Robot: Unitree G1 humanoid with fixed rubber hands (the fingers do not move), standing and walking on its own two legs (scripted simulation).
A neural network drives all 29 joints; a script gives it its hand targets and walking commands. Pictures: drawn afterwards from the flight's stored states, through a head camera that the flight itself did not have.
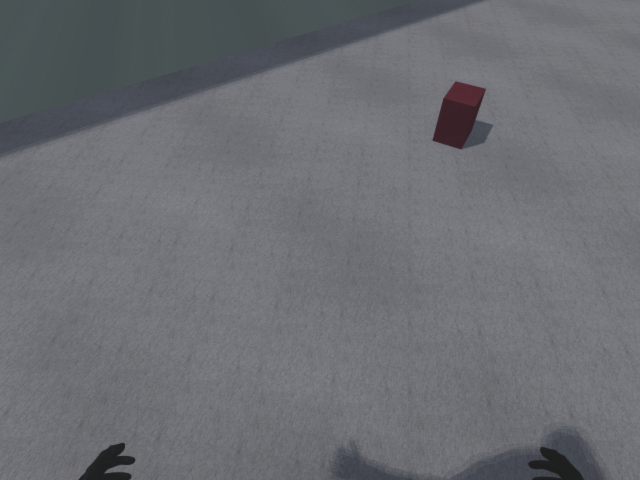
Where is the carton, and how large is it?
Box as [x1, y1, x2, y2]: [432, 81, 485, 148]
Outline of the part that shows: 455,81 443,98 432,140 461,148 471,130 485,89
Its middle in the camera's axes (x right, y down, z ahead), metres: +0.74 -0.69 +2.08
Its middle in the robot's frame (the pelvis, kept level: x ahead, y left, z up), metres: +1.93 -0.72 -0.65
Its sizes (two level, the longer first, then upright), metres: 0.205 0.162 0.251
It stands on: the floor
